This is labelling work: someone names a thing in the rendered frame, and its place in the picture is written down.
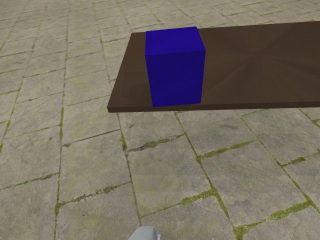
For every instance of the table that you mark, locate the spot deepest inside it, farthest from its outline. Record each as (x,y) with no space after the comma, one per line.
(264,66)

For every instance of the carton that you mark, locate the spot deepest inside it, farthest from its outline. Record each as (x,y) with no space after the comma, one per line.
(175,60)

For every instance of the left robot thigh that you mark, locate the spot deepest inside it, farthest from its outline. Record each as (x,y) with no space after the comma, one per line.
(145,233)

